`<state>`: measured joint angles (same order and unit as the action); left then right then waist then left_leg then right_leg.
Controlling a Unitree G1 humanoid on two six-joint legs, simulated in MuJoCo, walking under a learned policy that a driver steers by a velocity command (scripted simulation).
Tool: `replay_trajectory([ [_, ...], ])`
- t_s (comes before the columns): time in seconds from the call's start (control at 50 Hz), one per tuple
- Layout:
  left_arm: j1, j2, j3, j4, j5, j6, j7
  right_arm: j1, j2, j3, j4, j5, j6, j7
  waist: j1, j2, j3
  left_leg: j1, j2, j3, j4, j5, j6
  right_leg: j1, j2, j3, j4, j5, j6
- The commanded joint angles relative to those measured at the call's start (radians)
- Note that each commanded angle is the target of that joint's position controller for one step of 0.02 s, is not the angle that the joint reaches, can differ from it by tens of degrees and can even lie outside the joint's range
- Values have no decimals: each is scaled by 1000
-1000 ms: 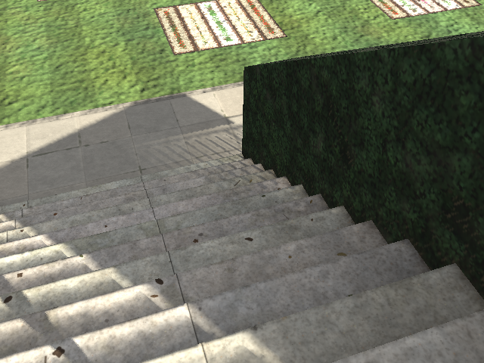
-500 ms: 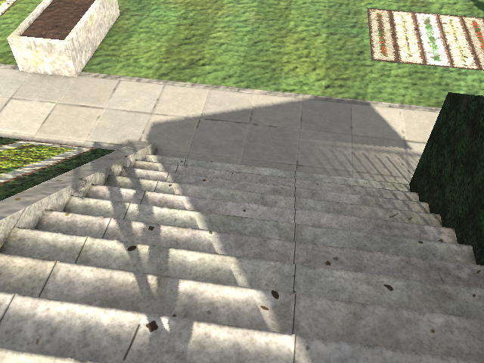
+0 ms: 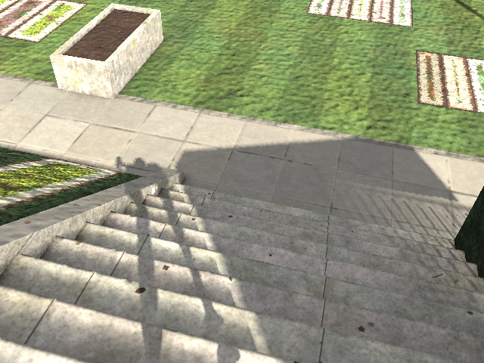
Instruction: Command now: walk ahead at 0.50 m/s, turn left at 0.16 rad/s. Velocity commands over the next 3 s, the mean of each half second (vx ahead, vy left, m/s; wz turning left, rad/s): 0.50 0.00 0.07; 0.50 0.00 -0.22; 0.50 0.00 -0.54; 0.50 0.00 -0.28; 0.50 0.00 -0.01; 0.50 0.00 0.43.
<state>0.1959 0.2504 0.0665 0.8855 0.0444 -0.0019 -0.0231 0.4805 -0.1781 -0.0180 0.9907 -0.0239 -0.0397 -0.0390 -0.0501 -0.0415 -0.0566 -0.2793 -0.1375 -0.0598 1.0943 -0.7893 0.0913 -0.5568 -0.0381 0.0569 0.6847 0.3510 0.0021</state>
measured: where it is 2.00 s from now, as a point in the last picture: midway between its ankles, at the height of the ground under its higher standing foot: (277, 333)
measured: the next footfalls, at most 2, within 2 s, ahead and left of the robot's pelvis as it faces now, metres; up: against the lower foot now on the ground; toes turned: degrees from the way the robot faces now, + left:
right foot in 0.10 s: +0.17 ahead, -0.12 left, -0.19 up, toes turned -1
left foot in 0.68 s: +0.51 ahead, +0.03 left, -0.37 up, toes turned +1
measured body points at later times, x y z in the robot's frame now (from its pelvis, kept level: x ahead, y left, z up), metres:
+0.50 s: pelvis +0.25 -0.06 -0.15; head +0.24 -0.08 +0.30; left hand +0.11 +0.16 -0.29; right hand +0.38 -0.29 -0.29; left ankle +0.45 +0.08 -0.82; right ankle +0.13 -0.12 -0.83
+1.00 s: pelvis +0.53 -0.04 -0.33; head +0.52 -0.04 +0.12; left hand +0.60 +0.22 -0.47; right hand +0.43 -0.28 -0.48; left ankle +0.47 +0.03 -1.02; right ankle +0.67 -0.21 -1.00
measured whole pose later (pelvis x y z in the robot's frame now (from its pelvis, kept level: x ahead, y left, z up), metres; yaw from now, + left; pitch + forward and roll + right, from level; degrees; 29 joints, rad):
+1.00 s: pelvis +0.53 -0.04 -0.33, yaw -8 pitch -2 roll +1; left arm 0.27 0.24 0.08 0.99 0.05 0.01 -0.01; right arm 0.49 -0.20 -0.03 1.09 0.00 -0.10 -0.02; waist 0.02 -0.01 0.01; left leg -0.24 -0.01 0.19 0.87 -0.60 0.08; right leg -0.69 -0.02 0.11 0.89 0.42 -0.07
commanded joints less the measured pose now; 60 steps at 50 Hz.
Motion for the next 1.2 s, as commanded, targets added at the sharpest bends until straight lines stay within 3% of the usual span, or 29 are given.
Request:
replay_trajectory([
  [0.02,-73,6,-7,-80,-33,-28,-6,-14,-152,-26,-50,-25,1,-9,-25,147,175,-225,192,-281,-172,536,149,176,50,-75,-58,-46,-20],
  [0.08,201,68,23,23,-52,-29,18,33,-158,-29,-9,-45,24,-40,52,69,151,-56,155,-234,172,746,159,354,-34,-40,-506,-187,-62],
  [0.1,427,89,31,100,-18,-27,21,6,-135,-32,8,-16,14,-17,147,17,68,-252,72,-131,520,734,124,669,3,-128,-340,37,-74],
  [0.12,513,138,26,114,-29,-29,9,87,-47,-27,-13,12,2,3,115,-156,-61,-545,-72,-44,1036,-121,73,917,-213,115,-93,424,-173],
  [0.14,518,130,10,126,-33,-34,-15,166,-61,-20,-36,40,-1,-9,53,-162,-122,-764,6,-24,1152,-105,73,1030,-296,191,94,502,-134],
  [0.16,515,169,27,123,-58,-34,-12,78,-106,-20,-76,47,-4,-20,103,-228,-162,-906,18,1,1164,3,60,1006,-388,356,-70,33,-252],
  [0.2,412,83,-6,103,-34,-39,6,-161,-153,-33,-79,-12,24,-12,112,32,91,-937,92,-51,915,258,35,613,-321,376,-259,-527,-278],
  [0.22,406,71,-19,114,-6,-44,10,-162,-129,-32,-73,-15,39,-3,80,-32,146,-874,108,-64,834,282,24,445,-319,406,-240,-459,-276],
  [0.24,376,18,-45,131,-2,-60,15,-186,-97,-30,-71,-16,40,6,35,35,217,-864,116,-113,635,456,12,324,-232,303,-172,-410,-206],
  [0.34,328,112,-28,120,-35,-81,34,-123,-56,-27,14,-32,62,41,-41,-118,55,-387,156,34,168,986,-38,119,-164,198,-211,-140,-181],
  [0.38,400,23,-46,150,-55,-81,53,-289,-105,-46,-31,-13,44,46,14,-17,147,-640,180,-40,-78,1097,-17,323,-101,198,-122,-414,-172],
  [0.46,398,19,-49,143,-27,-78,62,-469,-48,-24,-61,-22,12,68,93,-3,171,-381,154,65,-338,1355,-34,182,-60,174,-75,-670,-177],
  [0.56,476,-15,-54,185,-1,-60,52,-594,-44,-7,-143,9,-3,66,226,-25,252,-324,131,124,-601,1193,-39,323,-17,124,94,-436,-167],
  [0.62,481,-8,-57,208,14,-30,78,-468,-69,-9,-115,22,-16,48,215,-14,250,-194,172,82,-787,1084,-30,419,-26,153,277,-164,-174],
  [0.66,419,39,-47,222,10,-25,79,-100,-132,-42,14,18,-23,39,28,26,74,155,184,76,-805,1242,8,385,-39,138,647,-12,-191],
  [0.68,387,45,-41,217,-10,-31,67,69,-158,-53,71,-8,-18,45,-53,121,35,421,239,30,-872,1331,49,145,56,82,1001,-325,-148],
  [0.7,495,-1,-27,203,-65,-39,69,140,-202,-58,77,-7,-15,62,0,269,-96,813,461,-83,-442,1917,112,-224,177,-3,1328,-1304,-118],
  [0.72,537,50,-27,177,-85,-41,87,123,-172,-45,43,16,-14,80,3,201,-187,922,560,-168,-384,1702,145,-411,98,31,1250,-1236,-128],
  [0.76,375,63,-15,145,-17,-15,76,30,-183,-67,27,20,6,56,-2,172,-56,556,566,-267,-602,836,250,-470,31,6,1195,-1018,-121],
  [0.78,304,79,-1,136,0,-7,67,-69,-107,-39,2,7,-5,45,45,54,32,316,509,-201,-654,718,198,-395,8,70,988,-775,-102],
  [0.82,253,26,4,131,5,14,38,-135,-70,-17,-4,20,-35,26,118,86,207,-164,415,-67,-700,886,135,-117,-9,64,575,-518,-32],
  [0.88,331,-21,3,162,15,38,28,-47,-163,-40,12,6,-55,25,140,169,95,-161,429,-64,-597,1042,139,-50,16,-11,625,-369,-51],
  [0.9,260,6,18,131,4,31,22,-73,-84,-27,27,25,-70,24,148,122,110,-90,368,-17,-554,853,85,-146,-21,80,445,-183,-71],
  [0.98,80,-22,3,74,1,-5,0,-81,-85,-11,27,22,-79,10,103,89,129,-241,332,60,-457,396,20,44,43,20,150,258,-77],
  [1.08,-147,-8,-22,-14,-19,3,-9,22,-116,-22,42,-17,-55,3,-24,91,283,-123,365,77,-283,462,36,39,35,-87,-110,110,-84],
  [1.14,-52,6,-13,19,-31,-2,-2,88,-126,-19,78,-36,-7,-25,-27,67,249,25,403,87,-33,722,63,137,0,-127,-297,-71,-131],
  [1.16,105,26,-2,64,-30,-4,0,55,-154,-25,78,-37,8,-29,55,115,157,40,404,82,149,854,82,304,-17,-93,-356,-141,-161],
  [1.18,284,76,18,130,-13,-7,-2,7,-150,-30,65,-30,13,-27,144,68,62,-36,336,140,440,837,72,537,11,-108,-392,-128,-186],
  [1.2,349,166,44,154,-12,-6,-3,6,-122,-36,37,-21,5,-15,163,-192,23,-309,157,255,922,131,24,758,-72,-53,-243,233,-243],
])
Over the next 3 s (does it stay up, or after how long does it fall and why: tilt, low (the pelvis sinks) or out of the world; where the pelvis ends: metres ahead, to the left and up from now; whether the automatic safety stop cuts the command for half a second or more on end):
stays up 1.48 -0.41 -1.04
